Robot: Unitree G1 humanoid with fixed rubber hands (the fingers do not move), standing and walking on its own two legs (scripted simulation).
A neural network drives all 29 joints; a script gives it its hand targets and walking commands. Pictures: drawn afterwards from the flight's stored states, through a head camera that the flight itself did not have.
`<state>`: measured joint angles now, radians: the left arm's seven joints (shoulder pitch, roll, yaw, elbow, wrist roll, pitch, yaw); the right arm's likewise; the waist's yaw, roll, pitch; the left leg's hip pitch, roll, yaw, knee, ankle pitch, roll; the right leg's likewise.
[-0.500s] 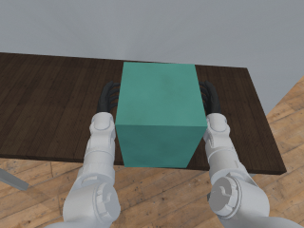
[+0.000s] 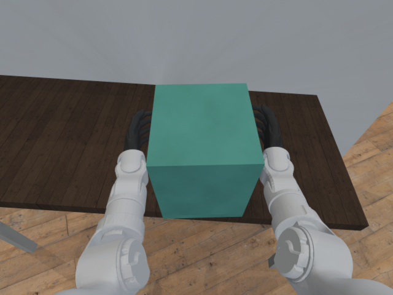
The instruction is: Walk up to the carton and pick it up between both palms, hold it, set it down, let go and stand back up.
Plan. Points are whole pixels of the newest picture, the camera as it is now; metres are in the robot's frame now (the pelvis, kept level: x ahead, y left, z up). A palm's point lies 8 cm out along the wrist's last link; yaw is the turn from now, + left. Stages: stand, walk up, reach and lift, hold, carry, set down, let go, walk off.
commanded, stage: reach and lift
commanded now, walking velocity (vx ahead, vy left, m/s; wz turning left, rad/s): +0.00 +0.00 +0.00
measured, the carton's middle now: (202, 155) +0.41 +0.01 +0.02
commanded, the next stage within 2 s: none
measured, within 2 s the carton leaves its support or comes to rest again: neither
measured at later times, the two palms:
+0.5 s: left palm (127, 137) +0.38 +0.16 +0.12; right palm (278, 135) +0.38 -0.13 +0.13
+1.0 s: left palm (123, 125) +0.37 +0.16 +0.16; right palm (288, 125) +0.37 -0.13 +0.17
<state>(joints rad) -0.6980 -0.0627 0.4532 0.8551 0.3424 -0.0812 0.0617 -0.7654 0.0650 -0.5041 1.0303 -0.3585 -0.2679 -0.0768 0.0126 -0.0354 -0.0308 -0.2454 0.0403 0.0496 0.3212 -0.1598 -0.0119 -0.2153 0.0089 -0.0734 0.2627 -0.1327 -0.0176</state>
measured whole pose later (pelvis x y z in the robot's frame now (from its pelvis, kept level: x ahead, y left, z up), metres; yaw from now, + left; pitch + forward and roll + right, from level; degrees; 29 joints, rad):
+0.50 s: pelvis -0.02 +0.00 +0.00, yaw +0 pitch -1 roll +0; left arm -0.76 -0.04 0.42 0.76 0.31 0.17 0.05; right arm -0.82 0.04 -0.42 1.00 -0.22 -0.07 -0.09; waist 0.01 -0.06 -0.01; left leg -0.14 0.03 0.06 0.29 -0.13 0.00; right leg -0.12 0.00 -0.07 0.26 -0.12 -0.01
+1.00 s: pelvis -0.02 +0.01 +0.00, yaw +1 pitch -6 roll -1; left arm -0.74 -0.03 0.33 0.52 0.29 0.45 0.07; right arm -0.85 -0.02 -0.20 0.93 0.03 0.10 -0.13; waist -0.06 -0.06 0.02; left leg -0.07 0.03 0.04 0.32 -0.15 0.00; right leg -0.04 -0.01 -0.09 0.26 -0.13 -0.01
